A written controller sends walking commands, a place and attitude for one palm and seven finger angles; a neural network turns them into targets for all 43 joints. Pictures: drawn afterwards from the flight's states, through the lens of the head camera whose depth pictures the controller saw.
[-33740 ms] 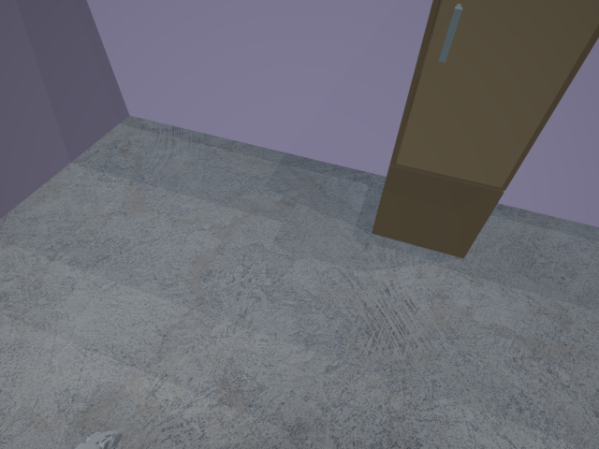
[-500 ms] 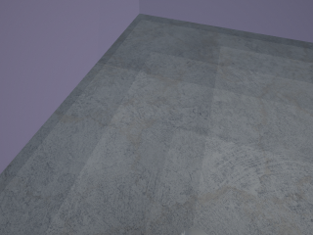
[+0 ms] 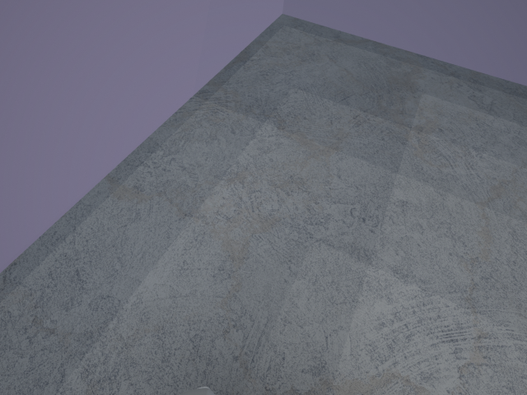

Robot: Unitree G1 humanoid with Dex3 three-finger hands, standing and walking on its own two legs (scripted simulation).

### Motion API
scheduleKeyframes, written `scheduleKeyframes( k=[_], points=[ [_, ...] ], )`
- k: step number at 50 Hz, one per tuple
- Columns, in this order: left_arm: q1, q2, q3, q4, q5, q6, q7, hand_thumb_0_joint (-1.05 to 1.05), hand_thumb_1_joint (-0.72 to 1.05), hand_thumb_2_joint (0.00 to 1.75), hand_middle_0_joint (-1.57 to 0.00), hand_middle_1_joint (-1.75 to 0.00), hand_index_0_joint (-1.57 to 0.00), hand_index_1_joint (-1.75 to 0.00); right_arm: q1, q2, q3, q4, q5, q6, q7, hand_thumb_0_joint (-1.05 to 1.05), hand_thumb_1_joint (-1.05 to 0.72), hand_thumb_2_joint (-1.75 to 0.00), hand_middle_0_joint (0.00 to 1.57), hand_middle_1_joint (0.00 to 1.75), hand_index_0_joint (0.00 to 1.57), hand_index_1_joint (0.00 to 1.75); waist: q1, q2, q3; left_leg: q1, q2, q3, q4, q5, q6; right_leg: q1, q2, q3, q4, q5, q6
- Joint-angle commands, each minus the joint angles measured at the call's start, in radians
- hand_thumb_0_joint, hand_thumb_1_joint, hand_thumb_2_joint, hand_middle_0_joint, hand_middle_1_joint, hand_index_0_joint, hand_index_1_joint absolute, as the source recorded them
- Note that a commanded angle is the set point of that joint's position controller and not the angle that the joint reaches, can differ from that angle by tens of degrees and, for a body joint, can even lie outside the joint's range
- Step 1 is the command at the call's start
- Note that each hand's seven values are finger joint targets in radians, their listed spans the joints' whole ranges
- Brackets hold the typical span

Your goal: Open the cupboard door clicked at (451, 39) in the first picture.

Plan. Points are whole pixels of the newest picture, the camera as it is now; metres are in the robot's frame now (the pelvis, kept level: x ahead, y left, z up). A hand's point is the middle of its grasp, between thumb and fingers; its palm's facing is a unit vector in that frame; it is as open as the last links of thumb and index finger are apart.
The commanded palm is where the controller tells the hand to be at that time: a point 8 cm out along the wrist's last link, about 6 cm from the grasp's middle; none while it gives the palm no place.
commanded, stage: turn to face it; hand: left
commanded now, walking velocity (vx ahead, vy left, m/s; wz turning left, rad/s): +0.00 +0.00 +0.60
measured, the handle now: out of the picture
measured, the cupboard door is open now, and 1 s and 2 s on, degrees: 46 46 46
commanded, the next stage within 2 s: none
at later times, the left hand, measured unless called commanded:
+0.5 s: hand out of the picture +0.07 +0.15 -0.14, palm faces +0.29 -0.92 -0.28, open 7.4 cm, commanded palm none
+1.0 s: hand out of the picture +0.05 +0.15 -0.14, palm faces +0.57 -0.76 -0.32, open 7.4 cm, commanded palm none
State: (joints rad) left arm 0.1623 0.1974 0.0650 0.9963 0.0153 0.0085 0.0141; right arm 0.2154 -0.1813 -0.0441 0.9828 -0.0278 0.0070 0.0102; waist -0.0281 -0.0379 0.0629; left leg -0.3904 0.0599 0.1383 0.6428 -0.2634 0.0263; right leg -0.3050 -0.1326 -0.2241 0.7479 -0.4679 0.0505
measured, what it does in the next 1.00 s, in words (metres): walks ahead, turning left: right foot, then left foot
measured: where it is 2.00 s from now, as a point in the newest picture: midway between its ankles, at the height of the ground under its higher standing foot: outside the picture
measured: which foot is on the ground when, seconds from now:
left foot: down 0.00-0.30, up 0.32-0.62, down 0.64-0.94, up 0.96-1.00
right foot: up 0.00-0.30, down 0.32-0.64, up 0.66-0.92, down 0.94-1.00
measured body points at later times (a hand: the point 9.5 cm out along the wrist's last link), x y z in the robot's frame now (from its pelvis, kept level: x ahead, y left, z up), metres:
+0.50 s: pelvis +0.06 -0.07 +0.02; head +0.12 -0.07 +0.46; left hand +0.05 +0.19 -0.12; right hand +0.22 -0.30 -0.13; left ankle +0.00 +0.06 -0.65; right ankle +0.06 -0.18 -0.72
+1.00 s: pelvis +0.10 -0.09 +0.00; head +0.15 -0.08 +0.45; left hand +0.02 +0.19 -0.12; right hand +0.32 -0.26 -0.15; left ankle +0.02 +0.03 -0.69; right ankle +0.17 -0.20 -0.72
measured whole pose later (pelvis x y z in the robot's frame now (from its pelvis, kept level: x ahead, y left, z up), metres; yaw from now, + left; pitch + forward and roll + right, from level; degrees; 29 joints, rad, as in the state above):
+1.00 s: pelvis +0.10 -0.09 +0.00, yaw +36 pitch +1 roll +1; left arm 0.15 0.24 0.06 0.86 0.03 0.02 0.01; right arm 0.15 -0.25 -0.08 0.91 -0.02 0.08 0.02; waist -0.01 0.03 0.10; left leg -0.45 -0.02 -0.07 0.86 -0.46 -0.03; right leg -0.32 -0.08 -0.06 0.64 -0.32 0.03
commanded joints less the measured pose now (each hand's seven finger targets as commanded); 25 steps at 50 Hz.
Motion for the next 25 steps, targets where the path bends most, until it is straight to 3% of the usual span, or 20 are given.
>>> scheduleKeyframes(
  k=[1, 2, 3, 5, 8, 11, 13, 14, 15, 16, 17, 18, 19, 21, 25],
  points=[
    [-0.079, 0.079, 0.021, -0.130, 0.004, 0.002, 0.005, 0.00, 0.90, 0.90, -0.20, -0.30, -0.20, -0.30, 0.160, -0.230, -0.055, -0.034, -0.006, -0.009, -0.032, 0.00, -0.90, -0.90, 0.20, 0.30, 0.20, 0.30, -0.047, 0.233, -0.145, 0.281, 0.325, -0.487, -0.285, 0.518, 0.176, -0.311, 0.028, 0.196, 0.431, -0.097, 0.021],
    [-0.067, 0.083, 0.024, -0.115, 0.005, 0.004, 0.003, 0.00, 0.90, 0.90, -0.20, -0.30, -0.20, -0.30, 0.131, -0.218, -0.049, -0.041, -0.003, -0.014, -0.038, 0.00, -0.90, -0.90, 0.20, 0.30, 0.20, 0.30, -0.028, 0.249, -0.144, 0.297, 0.292, -0.437, -0.263, 0.600, 0.147, -0.329, 0.026, 0.219, 0.453, -0.030, 0.029],
    [-0.063, 0.087, 0.021, -0.113, 0.004, 0.005, -0.001, 0.00, 0.90, 0.90, -0.20, -0.30, -0.20, -0.30, 0.106, -0.198, -0.042, -0.052, 0.001, -0.018, -0.041, 0.00, -0.90, -0.90, 0.20, 0.30, 0.20, 0.30, -0.015, 0.226, -0.121, 0.287, 0.264, -0.366, -0.254, 0.657, 0.124, -0.324, 0.023, 0.223, 0.441, 0.022, 0.037],
    [-0.040, 0.083, 0.020, -0.107, -0.002, 0.012, -0.002, 0.00, 0.90, 0.90, -0.20, -0.30, -0.20, -0.30, 0.086, -0.205, -0.043, -0.059, 0.002, -0.020, -0.044, 0.00, -0.90, -0.90, 0.20, 0.30, 0.20, 0.30, -0.002, 0.171, -0.148, 0.305, 0.232, -0.329, -0.239, 0.707, 0.118, -0.279, 0.038, 0.221, 0.371, 0.041, 0.046],
    [-0.038, 0.085, 0.015, -0.123, -0.005, 0.018, -0.003, 0.00, 0.90, 0.90, -0.20, -0.30, -0.20, -0.30, 0.036, -0.234, -0.057, -0.084, -0.001, -0.007, -0.037, 0.00, -0.90, -0.90, 0.20, 0.30, 0.20, 0.30, 0.003, 0.184, -0.151, 0.261, 0.205, -0.312, -0.247, 0.537, 0.119, -0.178, 0.061, 0.200, 0.177, 0.023, 0.043],
    [-0.009, 0.091, 0.016, -0.132, -0.007, 0.016, -0.003, 0.00, 0.90, 0.90, -0.20, -0.30, -0.20, -0.30, -0.017, -0.249, -0.068, -0.104, -0.002, 0.010, -0.026, 0.00, -0.90, -0.90, 0.20, 0.30, 0.20, 0.30, 0.012, 0.218, -0.121, 0.164, 0.179, -0.352, -0.249, 0.392, 0.108, -0.047, 0.101, 0.167, -0.011, 0.054, 0.031],
    [0.080, 0.115, 0.024, -0.117, -0.005, 0.004, -0.002, 0.00, 0.90, 0.90, -0.20, -0.30, -0.20, -0.30, -0.076, -0.248, -0.073, -0.125, 0.007, 0.017, -0.021, 0.00, -0.90, -0.90, 0.20, 0.30, 0.20, 0.30, 0.058, 0.190, -0.131, 0.074, 0.130, -0.332, -0.180, 0.295, 0.062, 0.113, 0.111, 0.155, -0.230, 0.220, 0.023],
    [0.122, 0.169, 0.036, -0.115, 0.004, -0.007, 0.005, 0.00, 0.90, 0.90, -0.20, -0.30, -0.20, -0.30, -0.091, -0.203, -0.070, -0.144, 0.017, 0.020, -0.016, 0.00, -0.90, -0.90, 0.20, 0.30, 0.20, 0.30, 0.079, 0.044, -0.140, -0.042, 0.049, -0.277, -0.068, 0.110, 0.005, 0.238, -0.003, 0.259, -0.402, 0.256, -0.004],
    [0.131, 0.276, 0.057, -0.119, 0.019, -0.016, 0.015, 0.00, 0.90, 0.90, -0.20, -0.30, -0.20, -0.30, -0.089, -0.124, -0.056, -0.171, 0.021, 0.020, -0.009, 0.00, -0.90, -0.90, 0.20, 0.30, 0.20, 0.30, 0.087, -0.302, -0.119, -0.216, -0.110, -0.105, 0.192, -0.269, -0.078, 0.297, -0.286, 0.547, -0.493, 0.369, -0.111],
    [0.129, 0.291, 0.050, -0.128, 0.011, -0.016, 0.017, 0.00, 0.90, 0.90, -0.20, -0.30, -0.20, -0.30, -0.106, -0.164, -0.062, -0.177, 0.016, 0.025, -0.005, 0.00, -0.90, -0.90, 0.20, 0.30, 0.20, 0.30, 0.095, -0.308, -0.119, -0.202, -0.071, -0.152, 0.444, -0.394, -0.067, 0.190, -0.383, 0.580, -0.486, 0.464, -0.197],
    [0.075, 0.253, 0.039, -0.143, 0.010, -0.014, 0.017, 0.00, 0.90, 0.90, -0.20, -0.30, -0.20, -0.30, -0.089, -0.152, -0.059, -0.179, 0.015, 0.028, 0.003, 0.00, -0.90, -0.90, 0.20, 0.30, 0.20, 0.30, 0.057, -0.219, -0.090, -0.197, -0.041, -0.177, 0.539, -0.323, -0.061, 0.132, -0.333, 0.479, -0.465, 0.440, -0.210],
    [0.034, 0.206, 0.037, -0.158, 0.009, -0.013, 0.024, 0.00, 0.90, 0.90, -0.20, -0.30, -0.20, -0.30, -0.100, -0.135, -0.064, -0.162, 0.016, 0.040, 0.004, 0.00, -0.90, -0.90, 0.20, 0.30, 0.20, 0.30, 0.036, -0.195, -0.082, -0.199, -0.032, -0.162, 0.583, -0.269, -0.070, 0.122, -0.277, 0.430, -0.449, 0.474, -0.186],
    [0.017, 0.189, 0.026, -0.160, 0.007, -0.012, 0.022, 0.00, 0.90, 0.90, -0.20, -0.30, -0.20, -0.30, -0.107, -0.138, -0.058, -0.145, 0.012, 0.045, 0.008, 0.00, -0.90, -0.90, 0.20, 0.30, 0.20, 0.30, 0.022, -0.221, -0.061, -0.212, -0.012, -0.147, 0.588, -0.235, -0.086, 0.141, -0.220, 0.333, -0.410, 0.588, -0.164],
    [0.038, 0.169, 0.020, -0.157, 0.007, -0.019, 0.020, 0.00, 0.90, 0.90, -0.20, -0.30, -0.20, -0.30, -0.114, -0.123, -0.047, -0.148, 0.016, 0.044, 0.013, 0.00, -0.90, -0.90, 0.20, 0.30, 0.20, 0.30, 0.026, -0.222, -0.079, -0.199, -0.015, -0.105, 0.471, -0.212, -0.100, 0.221, -0.187, 0.215, -0.364, 0.787, -0.147],
    [0.111, 0.216, 0.035, -0.137, 0.011, -0.021, 0.018, 0.00, 0.90, 0.90, -0.20, -0.30, -0.20, -0.30, -0.174, -0.094, -0.028, -0.160, 0.021, 0.036, 0.024, 0.00, -0.90, -0.90, 0.20, 0.30, 0.20, 0.30, 0.067, -0.151, -0.106, -0.098, -0.035, -0.024, 0.175, -0.176, -0.096, 0.289, -0.207, 0.157, -0.302, 0.882, -0.142]
  ],
)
